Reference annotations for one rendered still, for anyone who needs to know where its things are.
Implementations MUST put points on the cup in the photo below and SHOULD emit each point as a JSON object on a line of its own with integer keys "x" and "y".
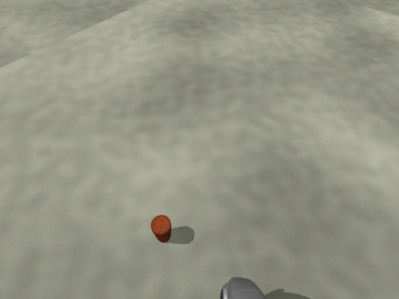
{"x": 161, "y": 227}

